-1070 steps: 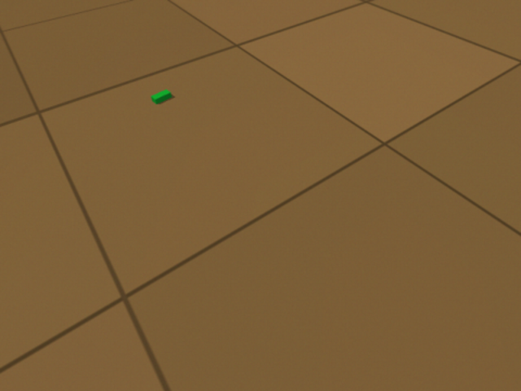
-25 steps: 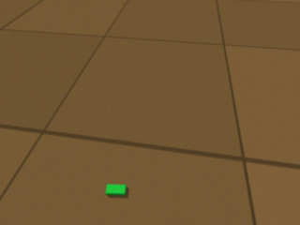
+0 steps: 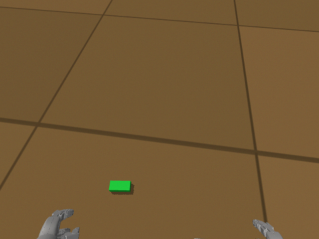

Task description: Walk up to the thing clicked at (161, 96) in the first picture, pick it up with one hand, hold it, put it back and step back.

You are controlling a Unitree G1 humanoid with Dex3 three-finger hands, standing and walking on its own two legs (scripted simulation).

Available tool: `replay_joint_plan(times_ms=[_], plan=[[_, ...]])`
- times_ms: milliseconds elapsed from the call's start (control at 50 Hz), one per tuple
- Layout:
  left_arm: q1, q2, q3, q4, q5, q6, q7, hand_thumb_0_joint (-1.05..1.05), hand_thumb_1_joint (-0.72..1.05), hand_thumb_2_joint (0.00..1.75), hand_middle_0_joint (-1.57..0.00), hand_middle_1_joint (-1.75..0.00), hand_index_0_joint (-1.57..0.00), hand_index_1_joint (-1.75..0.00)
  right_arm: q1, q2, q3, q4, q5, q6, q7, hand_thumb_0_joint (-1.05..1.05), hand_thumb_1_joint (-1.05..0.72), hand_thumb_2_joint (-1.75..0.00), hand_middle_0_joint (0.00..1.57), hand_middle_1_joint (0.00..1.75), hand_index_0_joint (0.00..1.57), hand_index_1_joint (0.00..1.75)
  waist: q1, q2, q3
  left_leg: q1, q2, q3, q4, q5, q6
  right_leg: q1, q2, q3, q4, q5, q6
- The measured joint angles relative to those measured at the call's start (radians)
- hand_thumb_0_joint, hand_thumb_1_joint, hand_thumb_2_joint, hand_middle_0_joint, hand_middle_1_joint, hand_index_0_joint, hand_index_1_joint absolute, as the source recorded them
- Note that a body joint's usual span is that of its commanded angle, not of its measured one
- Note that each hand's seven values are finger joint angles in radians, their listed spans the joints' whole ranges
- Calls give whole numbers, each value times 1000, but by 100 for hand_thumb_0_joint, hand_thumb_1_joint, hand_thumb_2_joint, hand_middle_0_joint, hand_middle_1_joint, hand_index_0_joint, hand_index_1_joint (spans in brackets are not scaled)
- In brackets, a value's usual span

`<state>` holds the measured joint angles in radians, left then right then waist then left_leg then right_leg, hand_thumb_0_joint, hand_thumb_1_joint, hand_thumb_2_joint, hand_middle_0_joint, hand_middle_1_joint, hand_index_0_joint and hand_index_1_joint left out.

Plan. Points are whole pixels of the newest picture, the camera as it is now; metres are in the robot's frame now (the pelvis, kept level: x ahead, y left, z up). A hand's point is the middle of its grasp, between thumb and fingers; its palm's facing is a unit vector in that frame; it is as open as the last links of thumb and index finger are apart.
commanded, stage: rise first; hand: left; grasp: from above
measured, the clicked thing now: (120, 186) +0.46 +0.25 -0.75
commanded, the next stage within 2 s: none
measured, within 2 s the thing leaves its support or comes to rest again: neither
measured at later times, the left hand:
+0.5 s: hand out of the picture +0.13 +0.26 -0.21, palm faces -0.16 -0.88 -0.45, open 14.0 cm
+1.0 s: hand (87, 226) +0.20 +0.28 -0.36, palm faces -0.42 -0.59 -0.69, open 13.8 cm
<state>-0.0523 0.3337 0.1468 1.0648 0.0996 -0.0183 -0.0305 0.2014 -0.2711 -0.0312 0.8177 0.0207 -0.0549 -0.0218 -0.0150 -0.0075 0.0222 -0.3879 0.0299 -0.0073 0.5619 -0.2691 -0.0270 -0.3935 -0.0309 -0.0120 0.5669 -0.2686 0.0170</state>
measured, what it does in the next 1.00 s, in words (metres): lowers itself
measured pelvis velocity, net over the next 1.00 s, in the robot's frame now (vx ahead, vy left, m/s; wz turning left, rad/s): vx -0.04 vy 0.01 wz -0.01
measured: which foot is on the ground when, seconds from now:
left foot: down 0.00-1.00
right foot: down 0.00-1.00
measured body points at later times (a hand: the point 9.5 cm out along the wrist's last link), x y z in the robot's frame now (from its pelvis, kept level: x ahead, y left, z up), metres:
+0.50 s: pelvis +0.00 +0.02 -0.07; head +0.09 +0.03 +0.37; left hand +0.14 +0.31 -0.18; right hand +0.16 -0.24 -0.16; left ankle +0.01 +0.14 -0.73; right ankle +0.01 -0.13 -0.73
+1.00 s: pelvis -0.04 +0.01 -0.21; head +0.13 +0.03 +0.21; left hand +0.22 +0.31 -0.31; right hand +0.16 -0.26 -0.31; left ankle +0.01 +0.14 -0.73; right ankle +0.01 -0.13 -0.73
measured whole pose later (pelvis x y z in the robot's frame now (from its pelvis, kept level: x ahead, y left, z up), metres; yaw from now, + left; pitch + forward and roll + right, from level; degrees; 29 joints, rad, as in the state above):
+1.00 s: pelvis -0.04 +0.01 -0.21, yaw +0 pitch +31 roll -2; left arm -0.06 0.42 0.11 0.62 0.61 -0.03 0.07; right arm 0.10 -0.29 -0.05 0.60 0.00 -0.21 0.03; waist -0.03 0.01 -0.19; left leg -1.56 0.02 -0.05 1.69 -0.68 -0.02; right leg -1.54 -0.04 0.00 1.67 -0.66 0.04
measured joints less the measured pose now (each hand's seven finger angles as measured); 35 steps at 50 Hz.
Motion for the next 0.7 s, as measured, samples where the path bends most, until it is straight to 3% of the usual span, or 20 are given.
replay_joint_plan(times_ms=[160,300,540,700], plan=[[64,-18,8,-142,69,115,15,1,-1,93,-14,-91,-15,-91,53,27,-7,-108,0,-4,15,0,-89,-90,21,30,21,30,-16,11,-51,-116,-2,8,136,-71,9,-112,-3,12,120,-59,10],[153,-32,7,-301,106,144,21,0,-36,96,-11,-102,-11,-102,54,20,-22,-170,-7,-37,17,1,-88,-90,21,30,21,30,-11,12,-90,-280,-2,3,327,-159,15,-269,-4,14,296,-139,18],[302,-35,-22,-588,167,218,31,0,-53,100,-9,-106,-8,-108,7,30,-13,-255,-12,-77,11,1,-90,-90,21,30,20,30,-9,15,-127,-497,1,-20,553,-251,18,-469,0,1,499,-223,23],[329,-19,-41,-672,200,237,39,0,-53,96,-11,-106,-11,-107,-14,39,4,-290,-17,-108,9,1,-92,-91,21,30,21,30,-11,22,-152,-627,-2,-33,671,-292,17,-594,-2,-6,615,-266,23]])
